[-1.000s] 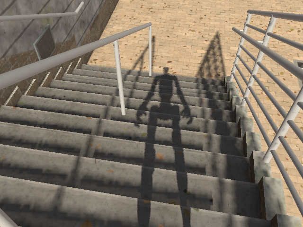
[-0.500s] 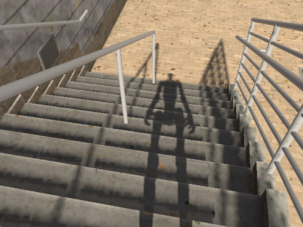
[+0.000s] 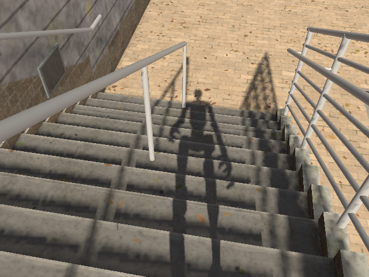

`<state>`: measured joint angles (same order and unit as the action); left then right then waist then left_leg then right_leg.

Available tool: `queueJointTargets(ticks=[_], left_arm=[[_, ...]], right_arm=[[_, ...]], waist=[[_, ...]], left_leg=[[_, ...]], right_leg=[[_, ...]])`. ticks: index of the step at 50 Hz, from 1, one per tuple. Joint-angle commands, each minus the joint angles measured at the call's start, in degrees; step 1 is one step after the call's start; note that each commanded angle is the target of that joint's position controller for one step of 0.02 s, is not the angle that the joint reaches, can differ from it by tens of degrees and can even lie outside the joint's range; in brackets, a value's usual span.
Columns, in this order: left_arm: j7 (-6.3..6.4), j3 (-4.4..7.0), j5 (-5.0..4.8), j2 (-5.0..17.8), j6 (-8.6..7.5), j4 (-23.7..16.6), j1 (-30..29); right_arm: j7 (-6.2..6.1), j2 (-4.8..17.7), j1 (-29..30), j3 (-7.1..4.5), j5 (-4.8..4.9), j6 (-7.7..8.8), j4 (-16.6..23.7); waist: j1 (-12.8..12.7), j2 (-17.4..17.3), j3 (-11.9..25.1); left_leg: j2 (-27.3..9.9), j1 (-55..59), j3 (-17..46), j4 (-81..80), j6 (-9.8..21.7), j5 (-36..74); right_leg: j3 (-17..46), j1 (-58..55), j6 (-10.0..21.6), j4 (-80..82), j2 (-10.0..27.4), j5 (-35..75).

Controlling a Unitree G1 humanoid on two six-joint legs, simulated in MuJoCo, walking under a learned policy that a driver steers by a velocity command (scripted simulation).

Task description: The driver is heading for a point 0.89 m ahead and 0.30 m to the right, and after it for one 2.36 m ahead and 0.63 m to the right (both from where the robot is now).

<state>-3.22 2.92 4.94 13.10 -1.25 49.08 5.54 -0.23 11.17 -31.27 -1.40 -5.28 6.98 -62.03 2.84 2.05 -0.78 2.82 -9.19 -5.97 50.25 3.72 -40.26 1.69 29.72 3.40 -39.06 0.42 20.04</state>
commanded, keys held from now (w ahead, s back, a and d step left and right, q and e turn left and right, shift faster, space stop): w+e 1.00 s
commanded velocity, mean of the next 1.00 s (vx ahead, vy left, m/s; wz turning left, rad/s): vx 0.49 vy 0.00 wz -0.46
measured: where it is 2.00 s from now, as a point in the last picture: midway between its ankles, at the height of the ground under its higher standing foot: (245, 225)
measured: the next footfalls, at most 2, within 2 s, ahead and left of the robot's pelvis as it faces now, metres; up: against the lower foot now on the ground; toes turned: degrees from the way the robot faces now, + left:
right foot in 0.12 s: +0.16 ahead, -0.10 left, -0.16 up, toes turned -5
left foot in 0.52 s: +0.46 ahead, +0.12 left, -0.33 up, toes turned -12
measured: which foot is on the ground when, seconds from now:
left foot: down 0.00-0.14, up 0.16-0.50, down 0.52-1.00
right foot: up 0.00-0.10, down 0.12-0.54, up 0.56-1.00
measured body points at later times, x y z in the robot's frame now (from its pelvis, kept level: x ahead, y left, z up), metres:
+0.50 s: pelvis +0.28 +0.02 -0.21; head +0.29 +0.02 +0.24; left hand +0.24 +0.23 -0.36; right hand +0.42 -0.21 -0.32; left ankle +0.44 +0.12 -0.95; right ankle +0.12 -0.10 -0.84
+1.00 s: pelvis +0.51 +0.01 -0.31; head +0.51 -0.01 +0.14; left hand +0.72 +0.13 -0.44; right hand +0.28 -0.04 -0.44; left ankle +0.42 +0.12 -1.01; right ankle +0.62 -0.27 -0.95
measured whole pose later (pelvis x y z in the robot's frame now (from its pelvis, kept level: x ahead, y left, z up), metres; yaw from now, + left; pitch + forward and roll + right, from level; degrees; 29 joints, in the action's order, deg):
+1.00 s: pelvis +0.51 +0.01 -0.31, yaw -31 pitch +2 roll +3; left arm -6.2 -0.4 4.2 11.5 -3.6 50.8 11.4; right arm -1.4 4.7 -38.0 4.2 -7.1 8.0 -65.7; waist 4.3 2.3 1.9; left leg -0.4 -5.5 -20.1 37.7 1.7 -33.7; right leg 5.5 51.0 5.0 -49.1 7.8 26.6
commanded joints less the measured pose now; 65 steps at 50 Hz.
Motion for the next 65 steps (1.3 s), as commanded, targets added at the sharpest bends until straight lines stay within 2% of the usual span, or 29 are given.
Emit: queueJointTargets(ticks=[1,4,6,7,8,9,10,11,13,15,17,24,26,27,28,30,31,34,37,40,47,49,53,58,60,62,63,64,65], left_arm=[[-0.61,-1.22,1.77,2.57,-0.97,-2.45,-1.51],[0.21,-1.5,0.84,2.63,-1.24,-2.32,-3.04],[0.61,0.17,-0.44,5.59,-2.87,4.87,18.42],[0.41,2.51,-0.22,10.4,-2.82,9.43,38.03],[0.02,2.8,0.25,12.26,-3.12,12.23,43.59],[0.61,4.25,0.81,13.36,-3.52,12.37,42.4],[0.4,4.27,0.05,13.4,-4.23,11.1,32.21],[0.57,0.52,1.34,3.24,-4.55,10.22,23.7],[1.03,-3.75,0.61,-5.63,-5.52,4.77,8.67],[0.95,-3.11,-0.84,-0.86,-6.0,7.82,13.33],[2.19,-2.56,0.35,2.17,-8.18,6.67,17.22],[3.09,-3.38,-1.09,5.74,-4.74,4.51,28.0],[0.06,-2.92,1.06,9.2,-3.19,3.78,26.84],[-2.35,-4.08,2.45,2.57,-3.81,6.3,32.0],[-2.56,-5.24,-2.27,-5.58,-4.37,7.7,44.52],[-1.17,-3.82,-3.94,1.65,-4.7,-2.84,23.93],[-0.25,-4.84,-3.37,-0.01,-4.27,-1.15,21.96],[0.74,-5.06,-1.31,-2.2,-2.27,0.77,25.29],[-1.55,-3.44,-0.57,0.98,-3.24,0.21,16.34],[-2.83,-2.68,-0.44,1.01,-3.37,2.02,19.34],[-2.5,-3.61,-0.55,-1.95,-3.1,-2.55,1.59],[-3.63,-3.52,-0.59,-0.98,-3.01,-2.4,1.17],[-3.62,-2.76,-0.26,2.18,-1.57,-4.05,-2.57],[-2.51,-4.42,1.07,-0.26,-1.36,-1.99,-6.91],[-1.75,-2.51,1.21,2.36,-1.9,0.3,-3.69],[-1.59,2.36,0.54,11.31,-3.11,6.46,17.93],[-1.67,3.91,1.1,16.39,-2.86,11.73,33.89],[-0.87,3.26,0.15,13.56,-2.2,15.67,44.77],[0.93,2.67,-0.56,9.8,-2.54,15.71,45.33]], right_arm=[[0.33,3.55,-2.74,1.12,0.58,1.73,0.28],[0.24,6.76,-7.87,0.55,1.68,-0.33,-1.54],[2.81,7.97,-1.41,0.77,-0.43,-1.9,0.09],[5.45,5.77,-3.83,0.89,-2.46,-2.03,-0.54],[6.39,2.87,-0.17,1.87,-0.24,-1.22,4.21],[6.56,4.13,12.62,1.4,2.25,0.42,10.92],[5.92,5.79,15.8,0.95,3.8,1.47,14.66],[4.04,6.0,16.8,1.11,2.18,0.91,14.49],[2.29,4.33,12.52,1.59,-1.94,-2.21,10.57],[3.32,-1.05,14.92,2.99,-2.36,-4.4,11.95],[4.88,-1.88,11.72,4.35,-2.67,-3.67,11.61],[3.22,5.81,24.07,4.31,-0.45,-4.0,17.58],[2.63,11.64,12.43,0.49,1.66,-1.8,15.18],[3.08,14.51,-0.74,-1.27,1.45,-1.0,10.38],[4.28,17.18,-6.31,-1.82,-0.28,-0.69,11.14],[5.59,18.66,-1.36,-2.73,-0.8,-2.75,10.69],[5.45,10.61,3.27,-0.58,-1.71,-2.53,10.84],[2.55,-1.56,7.02,2.4,-0.52,0.57,9.42],[-0.29,-0.08,3.71,3.1,-0.86,3.24,7.16],[0.23,5.1,2.35,2.32,-2.21,2.37,3.95],[-2.02,-2.74,-19.44,4.87,-1.88,0.99,-6.67],[-1.46,-4.57,-12.9,6.16,-1.95,1.53,-3.78],[-0.73,3.6,-5.33,4.05,-0.87,1.5,-0.39],[-3.55,3.5,-14.53,2.09,0.83,-2.15,-4.7],[-2.81,4.18,-14.75,1.45,-0.12,-2.82,-6.09],[0.81,7.65,-10.59,0.82,-2.57,-2.91,-5.2],[4.35,0.02,-18.27,2.52,-3.93,-3.11,-5.44],[6.19,4.89,-3.92,1.05,-0.08,-1.82,1.69],[5.41,6.01,11.75,0.47,2.73,0.81,8.65]], waist=[[0.38,-1.73,-10.63],[4.44,-1.01,-7.6],[-5.77,2.7,-3.42],[-11.47,13.35,10.79],[-13.99,11.88,18.74],[-17.5,0.44,11.29],[-13.25,2.16,2.05],[-8.29,-8.29,-1.66],[-0.87,-5.33,-8.38],[-0.67,1.16,-4.63],[-2.46,-3.83,-2.04],[-8.49,-1.84,-5.5],[-1.4,-1.71,1.37],[1.3,-8.56,10.75],[-1.53,-17.08,22.02],[3.13,-9.57,7.45],[-0.05,2.14,0.23],[-8.18,-2.6,-5.64],[-1.9,-5.93,-3.7],[-5.65,-3.85,0.54],[3.46,-6.34,-5.04],[0.64,-4.87,-5.85],[1.04,-4.22,-10.73],[7.79,-3.43,-11.83],[4.93,-1.92,-5.97],[-6.06,2.51,2.02],[-6.18,12.02,21.52],[-14.4,4.79,31.75],[-19.12,4.75,21.02]], left_leg=[[-13.22,-11.49,13.07,-9.7,7.62,16.06],[-12.43,2.06,16.25,0.12,9.56,31.76],[-8.85,-8.21,12.27,19.51,8.66,39.8],[-1.97,-26.94,6.09,50.54,1.77,29.39],[2.11,-44.65,7.44,66.42,-3.46,-6.23],[0.78,-61.47,8.85,64.48,-5.23,-4.57],[-3.24,-71.7,13.84,59.53,-5.76,2.95],[-8.71,-67.37,17.99,47.51,-2.76,18.03],[-15.1,-35.72,14.65,8.2,1.29,41.04],[-10.67,-18.16,5.82,8.52,1.0,46.22],[-11.01,-15.93,10.84,1.28,-0.66,68.68],[-8.23,-16.2,9.17,-35.75,-3.06,58.4],[-6.4,7.54,1.81,-28.76,1.39,55.19],[-12.73,27.42,9.06,-16.43,9.02,66.16],[-27.11,45.69,18.27,-5.43,17.75,95.91],[-33.77,29.69,37.74,-21.24,18.99,43.07],[-27.83,13.67,27.27,-26.96,11.6,19.21],[-20.58,-13.53,17.88,-30.97,7.71,26.64],[-18.74,-14.88,9.25,-34.78,8.61,31.22],[-20.62,-8.0,7.58,-27.16,8.85,53.47],[-22.23,20.23,6.65,-22.7,5.19,51.5],[-18.85,4.96,-0.35,-22.8,3.61,46.3],[-17.04,-5.35,-6.57,-21.88,2.42,33.08],[-20.44,21.1,-1.74,-12.0,3.53,50.25],[-20.16,19.44,-2.82,-3.5,1.58,55.27],[-14.78,-3.05,-6.15,18.89,-1.77,38.78],[-8.74,-25.84,-5.58,43.55,-6.88,0.13],[-4.57,-37.61,1.3,54.75,-7.66,-7.33],[-4.54,-55.01,3.85,59.25,-8.39,-10.16]], right_leg=[[0.43,-5.39,-0.05,10.52,4.23,-3.72],[-2.97,-5.54,-1.08,22.87,4.05,-13.24],[-7.68,-29.02,0.61,27.45,0.86,-5.31],[-0.04,-58.6,12.77,8.74,8.15,22.68],[14.17,-73.41,21.02,4.06,16.53,30.42],[20.26,-74.29,20.99,6.64,19.18,15.48],[29.82,-62.14,21.98,11.74,24.32,-15.85],[24.29,-46.38,17.52,15.12,22.14,-27.05],[12.08,-1.89,16.98,22.37,13.16,-27.38],[9.18,14.58,15.11,20.58,5.05,-38.05],[8.86,13.24,12.89,8.12,1.99,-36.39],[26.68,-6.37,10.1,-15.0,3.61,-48.72],[23.68,1.08,7.38,-30.48,0.37,-35.01],[16.24,11.91,2.24,-51.19,-4.09,-36.46],[7.06,30.15,-0.7,-80.34,-8.56,-66.57],[4.69,54.33,-3.51,-87.57,-2.37,-55.63],[8.3,48.67,-1.24,-76.14,2.57,-39.79],[7.4,31.64,0.25,-53.37,10.06,-22.75],[3.09,25.66,0.79,-29.37,8.31,-8.69],[6.92,27.03,0.87,-33.52,6.78,-6.58],[6.76,47.75,1.58,-14.55,7.74,0.06],[2.04,28.18,1.92,-6.79,7.52,10.98],[-3.55,6.53,0.33,0.22,5.67,3.64],[-5.39,13.87,-0.74,24.87,5.9,-2.6],[-7.7,0.53,1.32,24.64,4.72,-3.14],[-9.82,-37.55,5.28,22.66,2.55,6.17],[1.62,-78.54,15.85,-4.0,10.76,33.16],[14.43,-89.81,22.06,-1.91,16.8,24.59],[21.08,-84.28,22.89,4.52,18.74,3.64]])
Velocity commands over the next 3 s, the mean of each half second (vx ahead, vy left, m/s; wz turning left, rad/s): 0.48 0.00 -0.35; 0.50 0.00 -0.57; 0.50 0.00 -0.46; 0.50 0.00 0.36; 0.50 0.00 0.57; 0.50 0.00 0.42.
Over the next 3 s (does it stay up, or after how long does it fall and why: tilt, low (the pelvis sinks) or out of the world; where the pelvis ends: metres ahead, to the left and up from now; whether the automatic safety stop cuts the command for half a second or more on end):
stays up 1.58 -0.45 -0.94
